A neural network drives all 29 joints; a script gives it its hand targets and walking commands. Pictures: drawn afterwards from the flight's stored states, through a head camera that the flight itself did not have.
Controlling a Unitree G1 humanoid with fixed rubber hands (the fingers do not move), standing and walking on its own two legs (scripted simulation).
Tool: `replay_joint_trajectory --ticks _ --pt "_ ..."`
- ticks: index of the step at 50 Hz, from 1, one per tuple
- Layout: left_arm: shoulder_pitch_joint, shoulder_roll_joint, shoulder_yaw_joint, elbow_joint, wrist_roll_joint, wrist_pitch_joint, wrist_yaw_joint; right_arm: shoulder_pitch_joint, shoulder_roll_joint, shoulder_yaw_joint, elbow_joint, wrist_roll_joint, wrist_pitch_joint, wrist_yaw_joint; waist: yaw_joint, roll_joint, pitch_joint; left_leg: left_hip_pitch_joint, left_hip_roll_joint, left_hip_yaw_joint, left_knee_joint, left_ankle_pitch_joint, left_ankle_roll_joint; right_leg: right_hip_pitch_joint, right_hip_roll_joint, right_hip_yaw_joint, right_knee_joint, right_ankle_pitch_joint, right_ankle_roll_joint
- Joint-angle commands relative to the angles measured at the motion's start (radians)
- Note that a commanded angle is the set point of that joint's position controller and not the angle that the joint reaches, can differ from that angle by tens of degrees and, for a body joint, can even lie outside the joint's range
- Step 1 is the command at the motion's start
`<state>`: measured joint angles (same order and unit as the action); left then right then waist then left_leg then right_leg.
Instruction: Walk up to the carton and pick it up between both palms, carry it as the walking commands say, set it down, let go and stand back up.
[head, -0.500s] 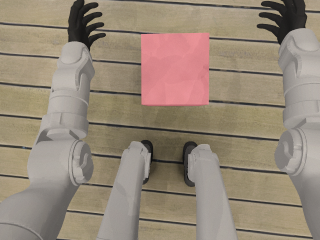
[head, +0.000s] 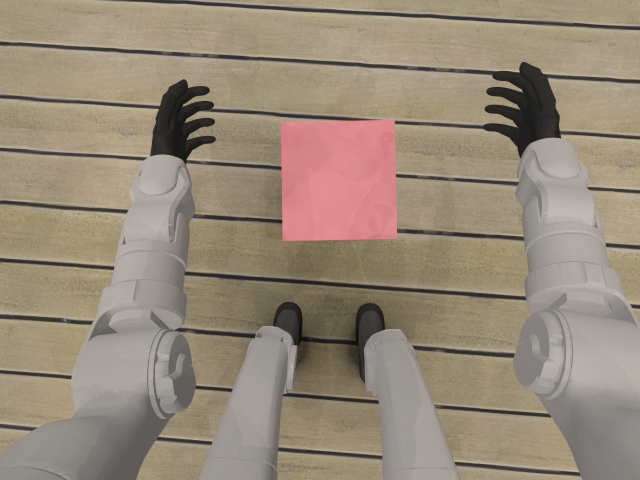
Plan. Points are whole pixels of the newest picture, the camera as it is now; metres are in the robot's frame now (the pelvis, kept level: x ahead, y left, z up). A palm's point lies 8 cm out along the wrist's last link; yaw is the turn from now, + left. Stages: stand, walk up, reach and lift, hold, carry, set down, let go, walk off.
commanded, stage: let go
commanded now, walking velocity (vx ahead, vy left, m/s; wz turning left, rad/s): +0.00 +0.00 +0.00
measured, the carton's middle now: (337, 188) +0.47 +0.00 -0.56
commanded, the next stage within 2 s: stand in 1.10 s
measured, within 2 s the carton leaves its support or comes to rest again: neither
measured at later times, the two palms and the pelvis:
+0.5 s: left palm (65, 318) +0.28 +0.24 +0.00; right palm (602, 312) +0.29 -0.22 -0.01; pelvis +0.05 +0.01 +0.08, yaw +0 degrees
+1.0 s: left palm (37, 378) +0.23 +0.24 +0.03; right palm out of the picture +0.23 -0.23 +0.03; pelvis +0.07 +0.00 +0.09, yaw +0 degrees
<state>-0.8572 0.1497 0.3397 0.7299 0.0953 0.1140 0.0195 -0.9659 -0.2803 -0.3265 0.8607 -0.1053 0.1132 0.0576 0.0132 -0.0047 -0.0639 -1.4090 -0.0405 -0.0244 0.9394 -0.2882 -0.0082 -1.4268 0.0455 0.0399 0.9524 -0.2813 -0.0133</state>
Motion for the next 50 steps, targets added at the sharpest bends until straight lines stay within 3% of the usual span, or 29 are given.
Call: replay_joint_trajectory --ticks 1,3,7,17,22,29,34,41,50 --pt "0.026 0.155 -0.029 -0.194 -0.005 -0.019 -0.016 -0.014 -0.106 0.017 -0.218 0.001 -0.015 -0.026 0.008 -0.054 -1.136 0.477 -0.030 0.043 -0.041 0.456 -0.032 0.896 -0.006 0.018 -0.007 0.656 0.030" --pt "0.124 0.159 -0.071 -0.256 -0.028 -0.012 -0.027 0.096 -0.100 0.043 -0.297 0.007 -0.012 -0.027 -0.001 -0.033 -1.120 0.567 -0.022 0.028 -0.066 0.482 -0.029 0.906 -0.001 0.015 -0.040 0.645 0.033" --pt "0.291 0.141 -0.130 -0.323 -0.067 -0.013 -0.052 0.277 -0.077 0.092 -0.382 0.041 -0.019 -0.019 0.011 0.003 -0.959 0.700 -0.007 0.004 -0.124 0.487 -0.032 0.852 0.000 0.008 -0.120 0.543 0.031" --pt "0.642 0.110 -0.186 -0.244 -0.093 -0.091 -0.071 0.670 -0.042 0.152 -0.327 0.074 -0.098 -0.002 -0.007 0.009 -0.476 0.888 0.015 -0.013 -0.306 0.266 -0.034 0.917 -0.017 -0.016 -0.324 0.243 0.026" --pt "0.805 0.131 -0.217 -0.289 -0.100 -0.116 -0.069 0.831 -0.024 0.199 -0.375 0.095 -0.118 -0.003 -0.004 0.006 -0.313 1.005 0.016 -0.013 -0.385 0.232 -0.022 1.039 -0.019 -0.017 -0.399 0.215 0.023" --pt "1.004 0.136 -0.263 -0.373 -0.112 -0.122 -0.071 1.047 -0.025 0.227 -0.464 0.098 -0.127 -0.004 -0.006 0.010 -0.168 1.188 0.017 -0.011 -0.489 0.321 -0.019 1.230 -0.007 -0.016 -0.500 0.282 0.019" --pt "1.071 0.143 -0.276 -0.400 -0.107 -0.097 -0.081 1.151 -0.024 0.252 -0.505 0.103 -0.098 0.001 -0.015 0.001 -0.037 1.239 0.018 -0.002 -0.549 0.299 -0.010 1.326 -0.015 -0.012 -0.559 0.285 0.028" --pt "1.049 0.168 -0.278 -0.404 -0.097 -0.024 -0.097 1.156 -0.031 0.256 -0.534 0.106 -0.025 0.014 -0.013 0.004 0.107 1.258 0.014 0.013 -0.558 0.180 -0.006 1.344 -0.016 -0.018 -0.570 0.189 0.032" --pt "1.062 0.165 -0.276 -0.401 -0.081 0.019 -0.092 1.172 -0.032 0.258 -0.547 0.104 0.016 0.011 -0.007 0.007 0.118 1.298 0.007 -0.002 -0.541 0.242 0.006 1.377 -0.011 -0.016 -0.553 0.256 0.034"
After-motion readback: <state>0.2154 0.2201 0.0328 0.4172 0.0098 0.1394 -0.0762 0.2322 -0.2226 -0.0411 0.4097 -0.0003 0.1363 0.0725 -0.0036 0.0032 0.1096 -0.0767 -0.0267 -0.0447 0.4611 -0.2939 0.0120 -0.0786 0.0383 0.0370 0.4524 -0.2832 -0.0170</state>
